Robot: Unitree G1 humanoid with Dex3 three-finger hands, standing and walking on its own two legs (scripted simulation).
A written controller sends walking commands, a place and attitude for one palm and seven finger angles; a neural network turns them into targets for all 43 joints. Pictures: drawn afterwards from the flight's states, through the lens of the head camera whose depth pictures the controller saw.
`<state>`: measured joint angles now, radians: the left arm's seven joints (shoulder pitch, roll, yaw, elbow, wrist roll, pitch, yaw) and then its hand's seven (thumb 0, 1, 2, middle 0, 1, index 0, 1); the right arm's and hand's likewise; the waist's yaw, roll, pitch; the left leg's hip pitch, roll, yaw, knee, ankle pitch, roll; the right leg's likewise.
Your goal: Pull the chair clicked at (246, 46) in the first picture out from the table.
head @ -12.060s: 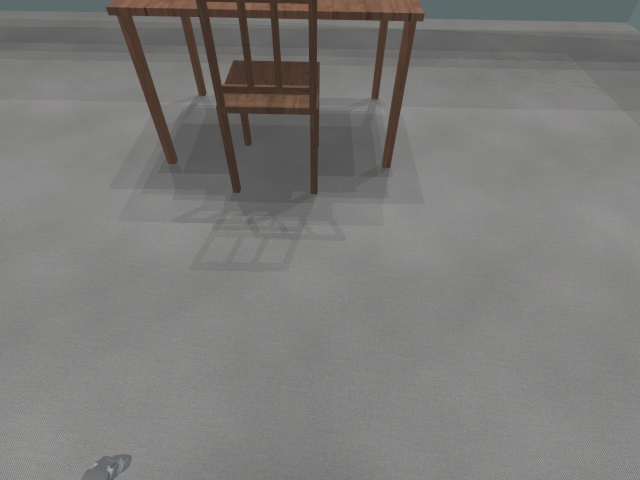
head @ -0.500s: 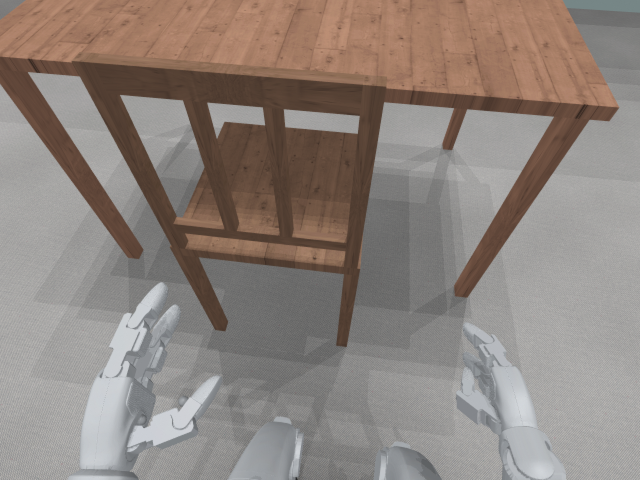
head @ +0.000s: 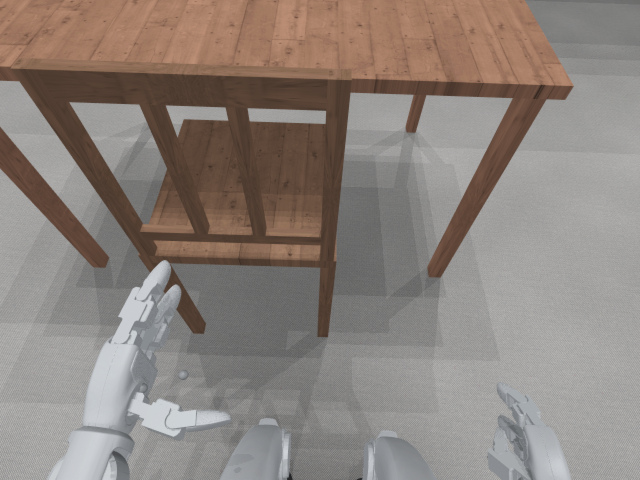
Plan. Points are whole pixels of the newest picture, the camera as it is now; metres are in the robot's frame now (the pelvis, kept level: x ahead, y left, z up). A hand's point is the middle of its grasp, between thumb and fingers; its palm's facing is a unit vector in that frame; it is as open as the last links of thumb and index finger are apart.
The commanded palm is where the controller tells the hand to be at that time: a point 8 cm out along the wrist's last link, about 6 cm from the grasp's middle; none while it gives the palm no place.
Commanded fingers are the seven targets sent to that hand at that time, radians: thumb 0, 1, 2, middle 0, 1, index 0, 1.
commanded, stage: raise the hand toward the chair's back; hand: left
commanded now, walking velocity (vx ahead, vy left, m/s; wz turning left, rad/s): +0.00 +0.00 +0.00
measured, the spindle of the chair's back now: (181, 177) +0.54 +0.25 +0.01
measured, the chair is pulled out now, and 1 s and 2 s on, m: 0.00 0.00 0.00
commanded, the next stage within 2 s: aim the fingers beside a spindle in 0.98 s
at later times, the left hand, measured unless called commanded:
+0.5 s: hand (137, 328) +0.27 +0.21 +0.08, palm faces +0.07 -1.00 -0.07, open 16.9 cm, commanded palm +0.24 +0.26 +0.07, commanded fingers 0.00 -0.50 0.30 -0.06 -0.08 -0.06 -0.08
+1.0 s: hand (144, 337) +0.26 +0.20 +0.06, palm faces -0.01 -1.00 -0.06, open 16.9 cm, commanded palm +0.24 +0.26 +0.07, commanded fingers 0.00 -0.50 0.30 -0.06 -0.08 -0.06 -0.08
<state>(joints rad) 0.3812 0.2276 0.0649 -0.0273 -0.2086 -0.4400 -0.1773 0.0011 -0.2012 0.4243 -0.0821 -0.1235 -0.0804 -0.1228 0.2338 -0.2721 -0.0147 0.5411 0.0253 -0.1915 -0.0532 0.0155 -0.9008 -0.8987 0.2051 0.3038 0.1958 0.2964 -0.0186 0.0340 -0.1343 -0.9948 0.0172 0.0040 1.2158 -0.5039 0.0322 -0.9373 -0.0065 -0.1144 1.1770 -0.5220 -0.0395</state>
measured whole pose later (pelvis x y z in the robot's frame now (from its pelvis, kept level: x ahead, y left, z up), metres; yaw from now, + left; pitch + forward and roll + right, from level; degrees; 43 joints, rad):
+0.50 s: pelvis +0.03 +0.00 +0.02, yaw +0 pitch +15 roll -2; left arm 0.30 0.25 0.21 0.04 -0.28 -0.39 -0.23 -0.01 -0.49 0.30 -0.06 -0.08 -0.06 -0.08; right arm 0.23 -0.23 0.01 0.55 0.02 -0.20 -0.05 0.01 -0.90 -0.90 0.21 0.30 0.20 0.30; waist 0.00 0.04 -0.14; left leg -0.88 0.01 0.00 1.11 -0.50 0.03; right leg -0.81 0.00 -0.12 1.06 -0.51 -0.04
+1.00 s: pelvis +0.02 +0.00 +0.02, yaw +0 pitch +15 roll -2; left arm 0.28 0.26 0.20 0.11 -0.29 -0.38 -0.29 -0.01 -0.49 0.30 -0.06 -0.08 -0.06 -0.08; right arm 0.22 -0.25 0.02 0.55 0.03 -0.19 -0.05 0.01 -0.90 -0.90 0.21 0.30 0.20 0.30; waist -0.01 0.04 -0.13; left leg -0.89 0.01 0.01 1.11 -0.49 0.04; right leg -0.83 0.00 -0.11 1.06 -0.50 -0.03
